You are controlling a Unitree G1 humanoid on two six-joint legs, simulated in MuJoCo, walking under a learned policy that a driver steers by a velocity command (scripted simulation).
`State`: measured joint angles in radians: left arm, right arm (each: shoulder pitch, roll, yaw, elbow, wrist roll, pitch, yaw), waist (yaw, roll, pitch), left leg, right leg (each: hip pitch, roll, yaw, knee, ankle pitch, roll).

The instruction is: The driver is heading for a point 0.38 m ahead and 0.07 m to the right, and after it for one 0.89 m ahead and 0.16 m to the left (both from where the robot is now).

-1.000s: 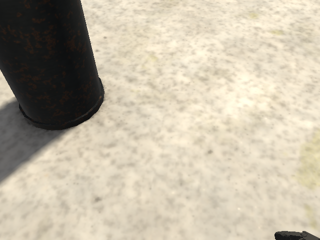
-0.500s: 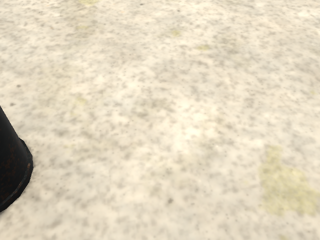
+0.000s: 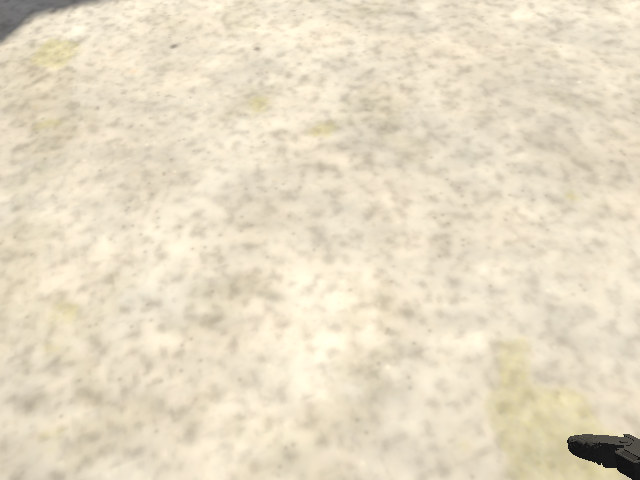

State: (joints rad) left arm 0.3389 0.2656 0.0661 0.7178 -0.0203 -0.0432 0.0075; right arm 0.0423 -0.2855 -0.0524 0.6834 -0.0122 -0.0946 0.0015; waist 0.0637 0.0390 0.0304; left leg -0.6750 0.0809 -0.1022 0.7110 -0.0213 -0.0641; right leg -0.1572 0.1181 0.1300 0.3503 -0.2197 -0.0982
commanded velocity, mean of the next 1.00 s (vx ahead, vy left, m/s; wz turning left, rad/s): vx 0.24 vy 0.00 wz -0.09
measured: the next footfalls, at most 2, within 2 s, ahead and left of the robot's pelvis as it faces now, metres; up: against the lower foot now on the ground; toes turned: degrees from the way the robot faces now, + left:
left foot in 0.16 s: +0.28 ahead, +0.14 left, +0.00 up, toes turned -10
right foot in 0.58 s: +0.40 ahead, -0.15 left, +0.00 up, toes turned -12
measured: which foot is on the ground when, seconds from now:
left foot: up 0.00-0.14, down 0.16-0.60, up 0.62-0.96, down 0.98-1.00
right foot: down 0.00-0.16, up 0.18-0.56, down 0.58-0.98, up 1.00-1.00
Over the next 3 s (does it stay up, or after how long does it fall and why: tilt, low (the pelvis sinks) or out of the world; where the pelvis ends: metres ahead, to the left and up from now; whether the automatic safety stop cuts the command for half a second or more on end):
stays up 0.56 0.09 -0.03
